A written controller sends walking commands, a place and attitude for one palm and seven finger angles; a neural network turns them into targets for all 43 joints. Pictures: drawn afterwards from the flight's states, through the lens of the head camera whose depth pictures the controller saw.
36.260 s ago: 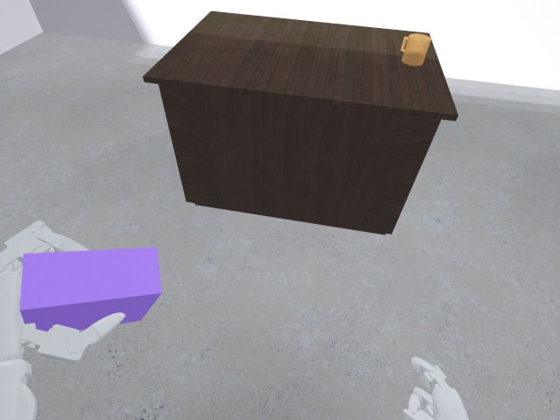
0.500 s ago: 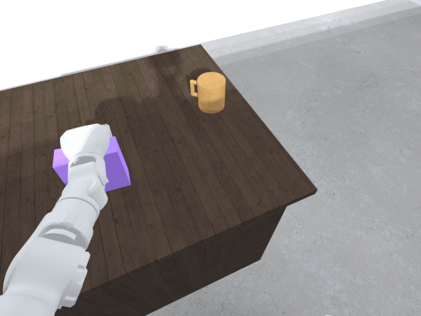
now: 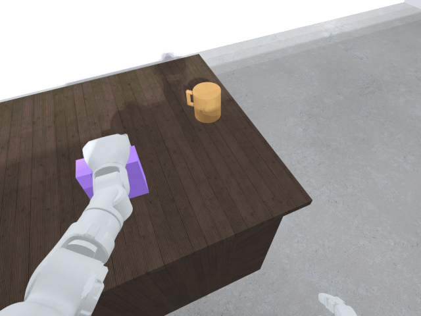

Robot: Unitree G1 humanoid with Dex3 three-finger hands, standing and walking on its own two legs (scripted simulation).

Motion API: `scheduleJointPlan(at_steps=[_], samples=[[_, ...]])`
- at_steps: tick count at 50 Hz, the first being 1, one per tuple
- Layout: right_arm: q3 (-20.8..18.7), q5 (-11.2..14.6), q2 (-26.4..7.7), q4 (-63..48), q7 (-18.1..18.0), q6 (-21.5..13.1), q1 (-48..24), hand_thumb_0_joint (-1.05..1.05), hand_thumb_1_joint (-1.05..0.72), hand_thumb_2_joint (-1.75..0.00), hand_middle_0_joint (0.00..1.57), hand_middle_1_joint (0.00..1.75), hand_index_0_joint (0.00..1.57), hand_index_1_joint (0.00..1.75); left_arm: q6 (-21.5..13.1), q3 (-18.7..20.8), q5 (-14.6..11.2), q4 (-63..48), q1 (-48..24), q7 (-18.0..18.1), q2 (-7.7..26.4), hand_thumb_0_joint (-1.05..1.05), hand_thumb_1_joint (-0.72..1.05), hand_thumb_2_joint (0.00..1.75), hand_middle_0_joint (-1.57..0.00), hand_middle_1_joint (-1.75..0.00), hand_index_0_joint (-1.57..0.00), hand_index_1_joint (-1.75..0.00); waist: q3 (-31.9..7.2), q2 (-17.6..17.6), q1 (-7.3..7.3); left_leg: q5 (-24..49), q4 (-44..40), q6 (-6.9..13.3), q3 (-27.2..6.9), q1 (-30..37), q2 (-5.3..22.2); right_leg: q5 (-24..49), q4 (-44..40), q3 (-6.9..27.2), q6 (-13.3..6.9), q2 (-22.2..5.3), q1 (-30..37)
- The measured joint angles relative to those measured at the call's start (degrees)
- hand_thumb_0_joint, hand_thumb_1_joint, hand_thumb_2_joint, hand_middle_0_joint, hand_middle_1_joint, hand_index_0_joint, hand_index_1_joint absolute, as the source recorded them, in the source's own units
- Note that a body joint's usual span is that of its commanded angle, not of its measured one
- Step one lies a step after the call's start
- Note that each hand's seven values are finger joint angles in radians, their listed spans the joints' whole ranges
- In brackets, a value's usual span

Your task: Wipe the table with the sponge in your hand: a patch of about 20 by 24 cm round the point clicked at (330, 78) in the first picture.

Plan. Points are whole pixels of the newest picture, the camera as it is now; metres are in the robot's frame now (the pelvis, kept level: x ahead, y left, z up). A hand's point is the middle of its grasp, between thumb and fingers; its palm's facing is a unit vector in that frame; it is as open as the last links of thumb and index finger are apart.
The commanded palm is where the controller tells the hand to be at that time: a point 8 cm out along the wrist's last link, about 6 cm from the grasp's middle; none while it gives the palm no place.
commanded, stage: wipe back along the middle lane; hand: left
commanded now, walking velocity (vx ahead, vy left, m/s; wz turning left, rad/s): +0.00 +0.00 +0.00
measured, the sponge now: (117, 182) +0.39 +0.25 -0.01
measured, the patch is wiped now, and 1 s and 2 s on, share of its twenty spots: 0.50 0.65 0.85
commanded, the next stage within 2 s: slide across to the third lane in 1.48 s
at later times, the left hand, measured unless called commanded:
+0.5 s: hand (119, 187) +0.35 +0.22 +0.03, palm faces -0.05 -0.03 -1.00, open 9.6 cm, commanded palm +0.32 +0.21 +0.07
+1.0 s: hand (124, 199) +0.33 +0.20 +0.03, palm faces -0.01 -0.05 -1.00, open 9.6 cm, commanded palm +0.28 +0.18 +0.07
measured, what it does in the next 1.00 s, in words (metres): stands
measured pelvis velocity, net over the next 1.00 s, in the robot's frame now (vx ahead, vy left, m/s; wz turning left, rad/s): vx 0.00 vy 0.00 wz -0.01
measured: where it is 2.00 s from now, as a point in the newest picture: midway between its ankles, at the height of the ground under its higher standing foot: outside the picture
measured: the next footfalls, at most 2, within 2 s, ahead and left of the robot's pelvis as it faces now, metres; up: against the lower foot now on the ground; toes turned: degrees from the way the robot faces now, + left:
none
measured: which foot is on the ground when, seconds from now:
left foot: down 0.00-1.00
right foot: down 0.00-1.00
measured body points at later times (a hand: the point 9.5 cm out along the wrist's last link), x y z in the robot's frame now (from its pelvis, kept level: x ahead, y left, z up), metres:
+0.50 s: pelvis -0.01 -0.01 +0.00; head +0.00 -0.03 +0.45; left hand +0.35 +0.22 +0.08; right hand +0.17 -0.25 -0.11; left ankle -0.03 +0.08 -0.73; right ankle -0.01 -0.09 -0.73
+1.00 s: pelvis +0.00 +0.00 +0.00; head -0.01 -0.02 +0.45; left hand +0.32 +0.20 +0.08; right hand +0.22 -0.22 -0.10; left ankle -0.03 +0.08 -0.73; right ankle -0.01 -0.09 -0.73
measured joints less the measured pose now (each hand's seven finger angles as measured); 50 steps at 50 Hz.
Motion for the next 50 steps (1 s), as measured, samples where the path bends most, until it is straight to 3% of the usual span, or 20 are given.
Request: scheduleJointPlan(at_steps=[15, 34, 50], samples=[[0.6, 1.4, -1.5, -2.6, -1.0, 1.9, -1.1, 0.01, -0.91, -0.9, 0.2, 0.3, 0.2, 0.3, 4.0, -1.3, -0.8, -9.0, 7.5, -1.3, 0.6, 0.0, -0.47, 1.12, -0.74, -1.46, -0.74, -1.46, 0.6, -0.5, -0.19, 1.0, -2.0, -0.6, 0.6, 3.3, 0.7, 1.1, -1.5, 0.6, -0.7, 0.7, 2.8], [1.7, 1.8, 0.4, -3.5, -1.2, 2.0, -3.4, 0.01, -0.91, -0.9, 0.2, 0.3, 0.2, 0.3, 7.1, -5.3, -0.7, -14.9, 12.1, -1.5, -2.4, 0.01, -0.47, 1.12, -0.74, -1.46, -0.74, -1.46, 0.7, -0.2, 1.54, 1.2, -2.2, -0.2, 0.8, 5.2, 0.0, 0.7, -0.6, 0.8, -0.4, 0.0, 4.2], [1.0, 1.7, -0.4, -4.8, 1.9, 2.9, -4.7, 0.01, -0.91, -0.9, 0.2, 0.3, 0.2, 0.3, 10.4, -10.2, 0.6, -26.9, 21.0, -1.9, -3.8, 0.02, -0.46, 1.11, -0.72, -1.47, -0.74, -1.46, -0.3, 0.5, 3.09, -0.5, -1.0, 0.2, 0.9, 6.8, -0.4, -1.2, 0.9, 1.0, 0.0, -0.3, 5.7]])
